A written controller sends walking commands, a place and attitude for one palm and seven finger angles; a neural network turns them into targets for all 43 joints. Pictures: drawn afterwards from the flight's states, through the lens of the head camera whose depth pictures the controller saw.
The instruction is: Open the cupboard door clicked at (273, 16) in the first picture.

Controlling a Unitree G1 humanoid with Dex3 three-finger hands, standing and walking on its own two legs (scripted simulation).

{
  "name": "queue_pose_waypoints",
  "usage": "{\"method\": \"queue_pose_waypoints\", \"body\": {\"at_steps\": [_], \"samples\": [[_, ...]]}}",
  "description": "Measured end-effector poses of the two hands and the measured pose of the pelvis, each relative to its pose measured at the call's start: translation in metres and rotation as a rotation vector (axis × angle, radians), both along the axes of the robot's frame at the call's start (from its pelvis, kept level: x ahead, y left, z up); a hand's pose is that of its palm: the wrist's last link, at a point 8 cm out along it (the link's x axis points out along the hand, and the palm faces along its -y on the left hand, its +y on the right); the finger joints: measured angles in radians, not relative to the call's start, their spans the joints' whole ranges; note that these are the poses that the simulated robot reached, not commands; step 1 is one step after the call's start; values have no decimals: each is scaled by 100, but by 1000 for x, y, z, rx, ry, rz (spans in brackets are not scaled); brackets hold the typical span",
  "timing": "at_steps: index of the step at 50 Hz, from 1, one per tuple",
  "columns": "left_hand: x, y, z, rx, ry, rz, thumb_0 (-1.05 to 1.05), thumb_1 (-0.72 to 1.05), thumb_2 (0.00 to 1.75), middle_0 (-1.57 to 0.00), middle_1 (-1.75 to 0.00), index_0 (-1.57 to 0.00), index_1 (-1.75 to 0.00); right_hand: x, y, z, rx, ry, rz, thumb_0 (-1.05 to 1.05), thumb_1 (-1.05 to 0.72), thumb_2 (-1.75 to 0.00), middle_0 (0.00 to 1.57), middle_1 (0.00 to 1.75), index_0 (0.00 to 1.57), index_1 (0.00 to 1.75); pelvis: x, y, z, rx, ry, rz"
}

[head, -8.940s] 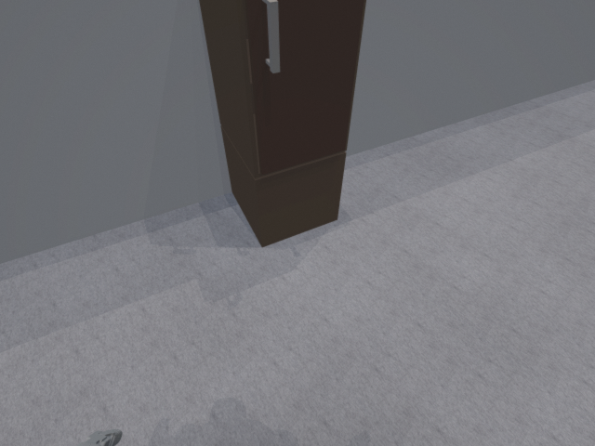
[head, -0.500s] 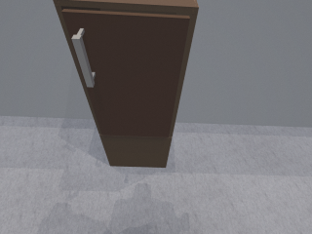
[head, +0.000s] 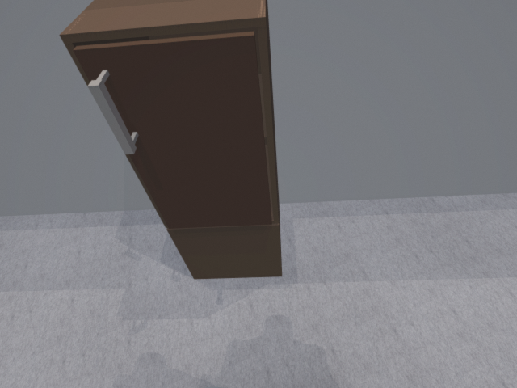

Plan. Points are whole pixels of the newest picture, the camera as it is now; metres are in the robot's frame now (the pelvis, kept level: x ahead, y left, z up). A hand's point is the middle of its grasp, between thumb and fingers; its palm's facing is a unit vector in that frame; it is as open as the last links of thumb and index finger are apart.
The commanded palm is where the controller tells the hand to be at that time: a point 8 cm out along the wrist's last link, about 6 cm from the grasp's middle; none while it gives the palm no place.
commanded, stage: come to a stop and stand still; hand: left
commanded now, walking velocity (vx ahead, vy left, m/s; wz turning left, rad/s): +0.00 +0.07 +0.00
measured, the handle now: (117, 114) +0.59 +0.34 +0.11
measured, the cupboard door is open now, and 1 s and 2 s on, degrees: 0 0 0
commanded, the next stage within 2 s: look again from close up in 0.76 s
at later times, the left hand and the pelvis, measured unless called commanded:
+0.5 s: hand out of the picture -0.02 +0.25 -0.18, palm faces +0.06 -0.98 -0.19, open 7.4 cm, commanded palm none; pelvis -0.01 +0.07 -0.01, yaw +0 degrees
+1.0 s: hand out of the picture +0.03 +0.27 -0.18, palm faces +0.00 -0.97 -0.25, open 7.4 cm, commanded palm none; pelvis +0.00 +0.08 -0.01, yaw -1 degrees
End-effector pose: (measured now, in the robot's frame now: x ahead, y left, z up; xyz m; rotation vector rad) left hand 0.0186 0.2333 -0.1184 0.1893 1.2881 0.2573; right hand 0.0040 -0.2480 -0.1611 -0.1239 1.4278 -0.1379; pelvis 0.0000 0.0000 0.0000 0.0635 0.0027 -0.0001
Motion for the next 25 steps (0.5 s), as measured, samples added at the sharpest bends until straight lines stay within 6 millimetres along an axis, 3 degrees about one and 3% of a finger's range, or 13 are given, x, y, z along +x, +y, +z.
{"method": "queue_pose_waypoints", "body": {"at_steps": [6, 13, 17, 25], "samples": [[-33, 15, -5, -6, 66, 38, 0, 91, 90, -21, -30, -20, -30, 12, 15, 3, -7, -20, 40, 1, -91, -90, 19, 30, 19, 30, -9, 14, 0, -1, -1, 11], [-61, 50, -32, -57, 133, 67, 0, 90, 90, -20, -30, -20, -30, 42, 55, 5, -36, -164, 68, 1, -91, -90, 20, 30, 19, 30, -14, 48, -15, -61, -7, 13], [-58, 64, -40, -76, 133, 62, 0, 91, 90, -20, -30, -20, -30, 44, 80, 12, -39, -172, 74, 0, -92, -90, 20, 30, 19, 30, -13, 58, -13, -45, -16, 8], [-41, 62, -36, -106, 122, 9, 0, 91, 90, -20, -30, -20, -30, 43, 91, 12, -39, -159, 46, 0, -94, -90, 20, 30, 20, 30, -6, 72, -9, -58, -9, -8]]}}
